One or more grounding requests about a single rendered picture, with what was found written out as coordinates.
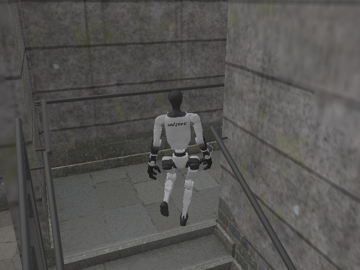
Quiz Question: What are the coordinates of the right robot hand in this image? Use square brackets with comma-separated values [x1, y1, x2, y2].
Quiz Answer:
[200, 157, 212, 170]

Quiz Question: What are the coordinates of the robot right upper arm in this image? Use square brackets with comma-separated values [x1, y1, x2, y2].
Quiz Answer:
[188, 113, 204, 145]

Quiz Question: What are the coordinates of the robot right forearm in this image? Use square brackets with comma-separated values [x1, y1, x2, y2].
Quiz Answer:
[199, 136, 211, 159]

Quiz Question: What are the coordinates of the humanoid robot torso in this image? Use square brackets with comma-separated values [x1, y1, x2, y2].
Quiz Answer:
[164, 112, 191, 169]

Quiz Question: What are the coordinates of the robot left forearm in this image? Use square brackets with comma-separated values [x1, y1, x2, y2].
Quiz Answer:
[148, 139, 159, 166]

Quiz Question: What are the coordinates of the left robot hand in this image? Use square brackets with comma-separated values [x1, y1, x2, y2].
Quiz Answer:
[147, 165, 161, 180]

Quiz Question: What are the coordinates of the robot left upper arm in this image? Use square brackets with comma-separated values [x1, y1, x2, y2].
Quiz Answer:
[153, 115, 165, 147]

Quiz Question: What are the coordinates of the robot left shin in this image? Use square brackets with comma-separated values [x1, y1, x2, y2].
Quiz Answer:
[164, 173, 174, 204]

